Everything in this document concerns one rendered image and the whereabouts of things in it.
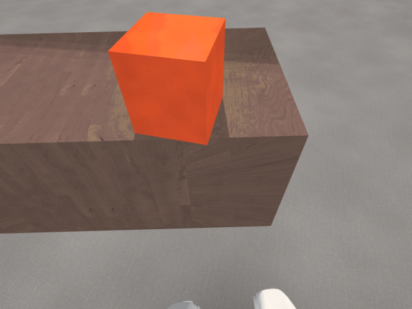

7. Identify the pedestal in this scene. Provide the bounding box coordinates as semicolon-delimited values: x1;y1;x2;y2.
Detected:
0;28;308;234

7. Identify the right robot thigh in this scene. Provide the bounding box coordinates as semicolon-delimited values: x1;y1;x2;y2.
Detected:
254;288;296;309

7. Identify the carton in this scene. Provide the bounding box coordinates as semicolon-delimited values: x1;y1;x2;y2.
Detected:
108;12;225;145

